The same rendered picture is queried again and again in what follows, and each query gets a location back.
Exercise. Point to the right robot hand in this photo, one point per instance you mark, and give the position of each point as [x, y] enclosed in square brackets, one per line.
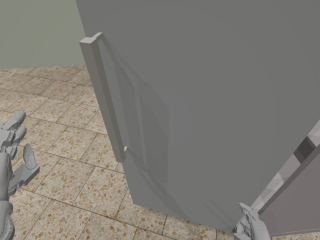
[256, 230]

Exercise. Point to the handle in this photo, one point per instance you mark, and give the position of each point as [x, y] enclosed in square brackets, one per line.
[93, 60]

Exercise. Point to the left robot hand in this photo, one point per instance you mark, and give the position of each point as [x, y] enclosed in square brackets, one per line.
[10, 137]

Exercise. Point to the left robot forearm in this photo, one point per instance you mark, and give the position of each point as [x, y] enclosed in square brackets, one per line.
[7, 228]

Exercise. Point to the fridge door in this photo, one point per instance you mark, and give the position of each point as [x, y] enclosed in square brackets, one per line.
[211, 97]

